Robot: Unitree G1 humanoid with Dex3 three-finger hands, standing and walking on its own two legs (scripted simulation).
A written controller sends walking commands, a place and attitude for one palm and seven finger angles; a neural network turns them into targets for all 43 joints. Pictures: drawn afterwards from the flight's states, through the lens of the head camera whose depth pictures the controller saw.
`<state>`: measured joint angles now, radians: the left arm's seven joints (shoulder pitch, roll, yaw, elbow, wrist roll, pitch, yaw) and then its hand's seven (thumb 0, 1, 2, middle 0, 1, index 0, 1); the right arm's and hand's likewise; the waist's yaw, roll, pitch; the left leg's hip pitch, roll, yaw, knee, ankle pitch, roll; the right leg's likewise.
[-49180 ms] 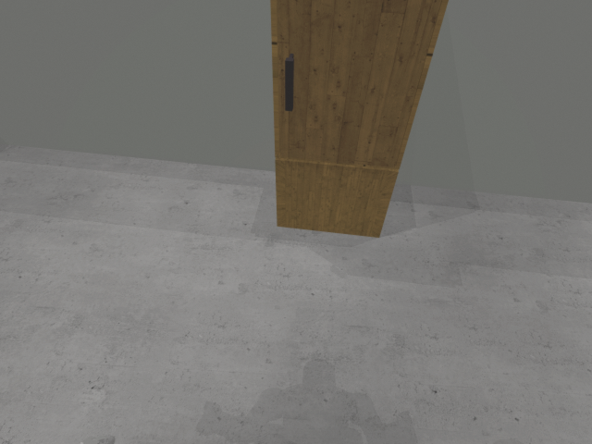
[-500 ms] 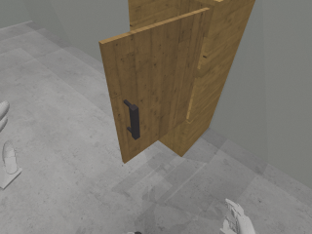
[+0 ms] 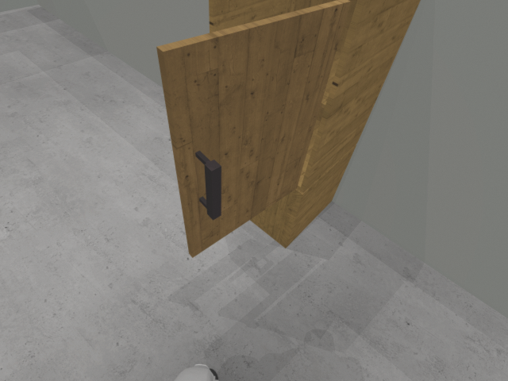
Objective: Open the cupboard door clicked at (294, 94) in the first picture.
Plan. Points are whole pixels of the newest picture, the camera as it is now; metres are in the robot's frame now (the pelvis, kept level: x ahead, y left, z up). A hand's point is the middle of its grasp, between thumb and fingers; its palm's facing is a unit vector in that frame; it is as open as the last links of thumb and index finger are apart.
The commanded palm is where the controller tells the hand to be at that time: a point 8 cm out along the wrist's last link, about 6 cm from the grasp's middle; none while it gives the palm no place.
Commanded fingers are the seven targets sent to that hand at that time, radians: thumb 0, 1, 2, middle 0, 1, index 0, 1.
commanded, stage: let the arm hang, fingers relaxed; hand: left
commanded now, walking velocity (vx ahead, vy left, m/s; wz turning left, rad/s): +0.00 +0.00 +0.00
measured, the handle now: (207, 186) +0.49 +0.11 -0.02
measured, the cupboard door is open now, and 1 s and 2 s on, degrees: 83 83 83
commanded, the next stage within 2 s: look to check the result in 0.76 s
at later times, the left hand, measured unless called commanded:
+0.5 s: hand out of the picture +0.00 +0.18 -0.17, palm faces +0.03 -0.96 -0.27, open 7.4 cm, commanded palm none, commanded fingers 0.00 0.90 0.90 -0.20 -0.30 -0.20 -0.30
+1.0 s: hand out of the picture +0.00 +0.17 -0.17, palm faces +0.00 -0.98 -0.22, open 7.4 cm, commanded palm none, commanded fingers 0.00 0.90 0.90 -0.20 -0.30 -0.20 -0.30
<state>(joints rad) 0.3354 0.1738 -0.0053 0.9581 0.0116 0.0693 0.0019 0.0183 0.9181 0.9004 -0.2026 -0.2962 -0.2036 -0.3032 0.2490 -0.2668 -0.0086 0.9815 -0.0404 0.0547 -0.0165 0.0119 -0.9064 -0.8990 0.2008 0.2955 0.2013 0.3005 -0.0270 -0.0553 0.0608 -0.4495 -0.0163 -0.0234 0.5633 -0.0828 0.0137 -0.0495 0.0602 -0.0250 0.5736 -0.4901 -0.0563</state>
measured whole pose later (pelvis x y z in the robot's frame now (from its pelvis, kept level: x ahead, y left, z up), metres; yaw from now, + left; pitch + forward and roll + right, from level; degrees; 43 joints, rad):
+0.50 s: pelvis +0.02 -0.02 +0.01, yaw -1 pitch -4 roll +1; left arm 0.34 0.18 0.01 1.10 0.00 0.00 0.06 0.01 0.91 0.90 -0.20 -0.30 -0.20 -0.30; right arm 0.18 -0.18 -0.01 1.11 -0.02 0.03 -0.04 0.01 -0.91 -0.90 0.20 0.30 0.20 0.30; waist 0.00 0.01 0.07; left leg -0.35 0.00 -0.01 0.53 -0.11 0.00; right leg 0.08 0.06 0.00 0.46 -0.47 -0.07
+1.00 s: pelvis +0.04 -0.01 +0.01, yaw -2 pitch -3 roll +1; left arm 0.35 0.16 0.02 1.10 0.00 0.01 0.05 0.01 0.91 0.90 -0.20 -0.30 -0.20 -0.30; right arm 0.25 -0.16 -0.01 1.14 -0.02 0.03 -0.04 0.01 -0.91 -0.90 0.20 0.30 0.20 0.30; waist -0.02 -0.02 0.10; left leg -0.34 -0.01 0.02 0.52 -0.13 0.01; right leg 0.09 0.05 0.02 0.42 -0.45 -0.05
